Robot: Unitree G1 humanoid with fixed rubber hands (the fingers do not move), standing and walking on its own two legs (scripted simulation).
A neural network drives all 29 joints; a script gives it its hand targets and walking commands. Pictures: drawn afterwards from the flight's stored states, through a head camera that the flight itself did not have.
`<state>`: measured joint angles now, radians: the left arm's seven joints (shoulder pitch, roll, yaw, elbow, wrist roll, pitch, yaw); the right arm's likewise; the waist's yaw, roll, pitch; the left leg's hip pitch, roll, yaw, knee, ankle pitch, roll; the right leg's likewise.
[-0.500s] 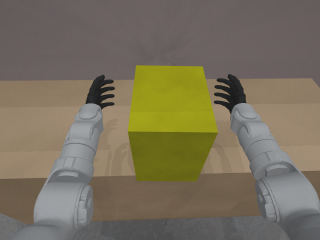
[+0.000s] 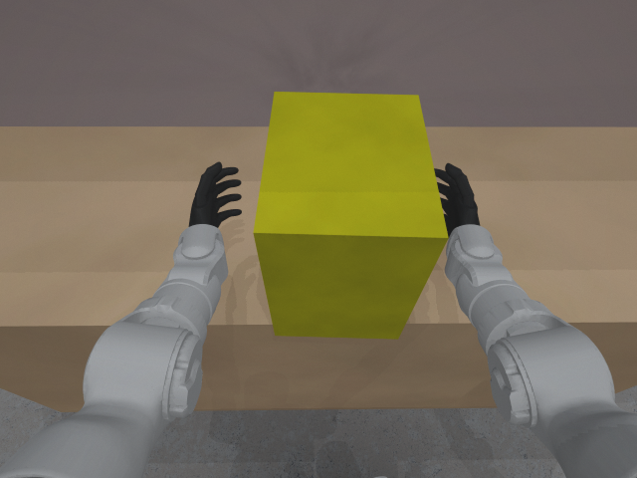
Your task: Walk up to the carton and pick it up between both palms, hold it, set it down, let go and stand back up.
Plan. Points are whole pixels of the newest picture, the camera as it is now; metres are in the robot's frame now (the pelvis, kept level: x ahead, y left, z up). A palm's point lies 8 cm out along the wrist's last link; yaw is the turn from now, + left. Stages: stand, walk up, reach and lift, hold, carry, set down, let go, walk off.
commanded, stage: reach and lift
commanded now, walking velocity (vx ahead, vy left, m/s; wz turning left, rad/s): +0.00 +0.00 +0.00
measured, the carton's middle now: (341, 224) +0.44 -0.04 +0.02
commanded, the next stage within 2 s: none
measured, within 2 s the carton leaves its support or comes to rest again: neither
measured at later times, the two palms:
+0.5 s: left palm (234, 220) +0.43 +0.11 +0.05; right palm (442, 226) +0.41 -0.18 +0.04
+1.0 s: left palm (229, 232) +0.41 +0.11 +0.05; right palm (442, 240) +0.39 -0.17 +0.04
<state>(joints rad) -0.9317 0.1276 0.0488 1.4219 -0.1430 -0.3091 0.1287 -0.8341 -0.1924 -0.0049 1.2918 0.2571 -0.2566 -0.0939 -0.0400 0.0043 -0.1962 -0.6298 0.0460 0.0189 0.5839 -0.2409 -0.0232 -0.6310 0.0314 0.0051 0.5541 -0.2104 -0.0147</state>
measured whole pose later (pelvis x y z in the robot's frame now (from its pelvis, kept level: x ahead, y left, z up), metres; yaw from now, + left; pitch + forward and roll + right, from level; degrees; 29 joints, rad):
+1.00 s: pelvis +0.02 +0.00 +0.02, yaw +1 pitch +9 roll -1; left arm -0.71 -0.10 0.45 1.07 0.40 -0.30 0.08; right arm -0.62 0.09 -0.63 1.01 -0.46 -0.36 -0.08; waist -0.04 -0.01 -0.05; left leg -0.35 0.04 0.01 0.36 -0.18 -0.02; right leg -0.34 0.03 -0.01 0.31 -0.14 -0.02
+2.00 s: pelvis +0.02 +0.00 +0.02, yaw +1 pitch +11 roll -1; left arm -0.69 -0.10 0.42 1.03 0.38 -0.28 0.09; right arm -0.62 0.07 -0.58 1.01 -0.40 -0.38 -0.09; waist -0.05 0.00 -0.07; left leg -0.37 0.04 0.02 0.33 -0.15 -0.02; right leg -0.35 0.02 -0.04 0.26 -0.11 -0.02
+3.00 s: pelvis +0.02 +0.00 +0.02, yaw +3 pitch +7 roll -1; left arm -0.66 -0.02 0.19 0.89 0.14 -0.14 0.14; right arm -0.61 -0.04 -0.11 0.96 0.03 -0.27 -0.20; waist -0.05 0.00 -0.12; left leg -0.30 0.04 -0.01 0.36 -0.17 -0.02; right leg -0.26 0.01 -0.07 0.27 -0.13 -0.01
